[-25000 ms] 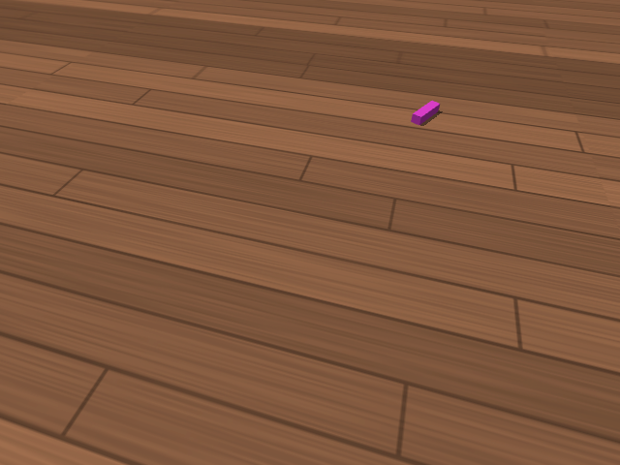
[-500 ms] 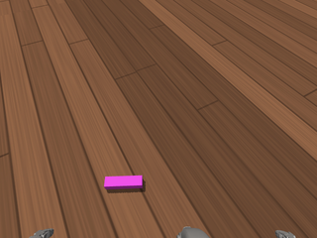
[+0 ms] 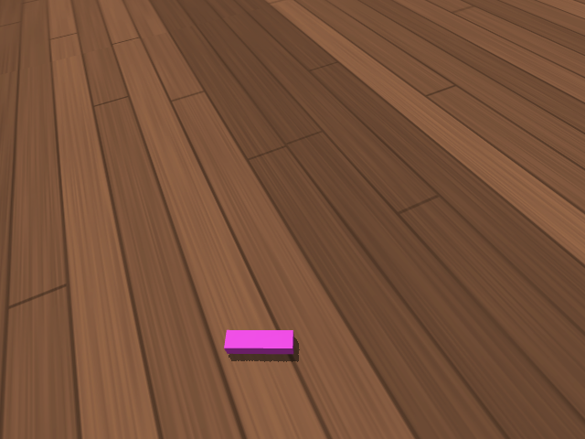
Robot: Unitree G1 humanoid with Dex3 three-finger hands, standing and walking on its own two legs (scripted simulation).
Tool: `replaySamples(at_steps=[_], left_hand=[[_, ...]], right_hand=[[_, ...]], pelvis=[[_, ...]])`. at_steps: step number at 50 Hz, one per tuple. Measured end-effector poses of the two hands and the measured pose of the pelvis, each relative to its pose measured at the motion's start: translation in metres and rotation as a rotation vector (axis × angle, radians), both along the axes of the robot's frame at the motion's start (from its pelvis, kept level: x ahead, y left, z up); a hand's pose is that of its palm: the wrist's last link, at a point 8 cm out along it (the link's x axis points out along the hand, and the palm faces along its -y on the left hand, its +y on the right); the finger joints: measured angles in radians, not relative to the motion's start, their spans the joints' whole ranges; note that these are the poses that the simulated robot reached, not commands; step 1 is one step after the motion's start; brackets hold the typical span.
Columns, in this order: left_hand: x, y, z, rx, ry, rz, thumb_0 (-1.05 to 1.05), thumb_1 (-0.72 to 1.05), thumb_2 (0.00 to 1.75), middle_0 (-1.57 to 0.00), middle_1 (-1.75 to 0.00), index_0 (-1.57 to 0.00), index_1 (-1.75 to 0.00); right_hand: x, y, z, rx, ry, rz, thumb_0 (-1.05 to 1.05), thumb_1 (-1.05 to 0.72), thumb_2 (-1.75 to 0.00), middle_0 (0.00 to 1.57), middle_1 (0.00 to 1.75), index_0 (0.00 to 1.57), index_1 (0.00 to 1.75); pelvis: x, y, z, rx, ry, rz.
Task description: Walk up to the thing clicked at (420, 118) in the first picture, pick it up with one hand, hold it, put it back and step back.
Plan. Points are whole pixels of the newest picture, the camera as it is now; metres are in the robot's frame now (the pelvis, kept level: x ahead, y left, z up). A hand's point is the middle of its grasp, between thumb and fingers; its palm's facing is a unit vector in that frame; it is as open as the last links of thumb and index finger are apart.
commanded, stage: walk up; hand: left
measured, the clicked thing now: (260, 342) +0.51 +0.19 -0.72
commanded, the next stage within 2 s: none
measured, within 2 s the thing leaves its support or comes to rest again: neither
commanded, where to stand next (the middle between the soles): +0.07 +0.00 m, yaw -2 degrees
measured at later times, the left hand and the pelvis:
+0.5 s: hand out of the picture +0.08 +0.21 -0.12, palm faces -0.07 -0.92 -0.39, open 7.3 cm; pelvis +0.00 -0.05 +0.01, yaw -2 degrees
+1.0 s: hand out of the picture +0.06 +0.29 -0.14, palm faces +0.00 -0.91 -0.42, open 7.3 cm; pelvis -0.01 +0.01 +0.01, yaw -1 degrees
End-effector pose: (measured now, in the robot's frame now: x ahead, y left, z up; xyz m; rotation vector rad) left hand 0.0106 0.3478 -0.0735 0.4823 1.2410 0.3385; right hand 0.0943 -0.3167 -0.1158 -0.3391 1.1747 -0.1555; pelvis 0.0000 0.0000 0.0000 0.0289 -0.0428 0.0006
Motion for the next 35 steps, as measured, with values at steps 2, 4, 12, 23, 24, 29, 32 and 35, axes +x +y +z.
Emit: replaySamples(at_steps=[2, 4, 12, 23, 24, 29, 32, 35], left_hand=[[0.005, 0.005, -0.008, -0.016, 0.008, 0.013, 0.01, 0.9, 0.9, -0.2, -0.3, -0.21, -0.3], [0.014, 0.005, -0.014, -0.041, 0.003, 0.009, 0.01, 0.91, 0.9, -0.2, -0.3, -0.21, -0.3], [0.054, -0.022, -0.03, -0.133, -0.024, -0.065, 0.01, 0.91, 0.9, -0.2, -0.3, -0.21, -0.3], [0.069, -0.085, -0.018, -0.155, -0.106, -0.118, 0.0, 0.91, 0.9, -0.2, -0.3, -0.21, -0.3], [0.067, -0.088, -0.015, -0.155, -0.102, -0.117, 0.0, 0.91, 0.9, -0.2, -0.3, -0.21, -0.3], [0.055, -0.09, -0.002, -0.122, -0.074, -0.1, 0.0, 0.9, 0.9, -0.21, -0.3, -0.21, -0.3], [0.049, -0.079, 0.004, -0.084, -0.06, -0.081, 0.0, 0.9, 0.9, -0.21, -0.3, -0.21, -0.3], [0.046, -0.063, 0.008, -0.053, -0.06, -0.066, 0.0, 0.9, 0.9, -0.21, -0.3, -0.21, -0.3]], right_hand=[[-0.001, 0.014, 0.002, 0.002, -0.018, 0.0, 0.01, -0.9, -0.9, 0.21, 0.3, 0.2, 0.29], [-0.003, 0.025, 0.007, 0.01, -0.028, 0.0, 0.01, -0.9, -0.9, 0.21, 0.3, 0.2, 0.29], [-0.011, 0.01, 0.021, -0.051, -0.087, -0.016, 0.01, -0.89, -0.9, 0.21, 0.3, 0.21, 0.3], [-0.06, -0.079, 0.025, -0.156, 0.032, -0.105, 0.01, -0.9, -0.9, 0.21, 0.3, 0.21, 0.29], [-0.061, -0.081, 0.026, -0.149, 0.041, -0.104, 0.01, -0.9, -0.9, 0.21, 0.3, 0.2, 0.29], [-0.061, -0.075, 0.02, -0.097, 0.091, -0.089, 0.01, -0.9, -0.9, 0.2, 0.3, 0.2, 0.29], [-0.055, -0.06, 0.012, -0.058, 0.108, -0.08, 0.01, -0.9, -0.9, 0.2, 0.3, 0.2, 0.29], [-0.046, -0.04, 0.004, -0.021, 0.107, -0.062, 0.01, -0.9, -0.9, 0.2, 0.3, 0.2, 0.29]], pelvis=[[0.0, 0.006, 0.0, 0.001, -0.006, -0.008], [0.0, 0.008, 0.003, -0.01, -0.008, -0.01], [-0.004, -0.003, 0.002, -0.02, 0.001, -0.046], [-0.005, -0.046, 0.005, -0.019, -0.007, -0.045], [-0.004, -0.047, 0.008, -0.019, -0.006, -0.044], [0.002, -0.046, 0.016, -0.02, -0.008, -0.036], [0.003, -0.041, 0.017, -0.019, -0.01, -0.028], [0.002, -0.033, 0.016, -0.021, -0.01, -0.02]])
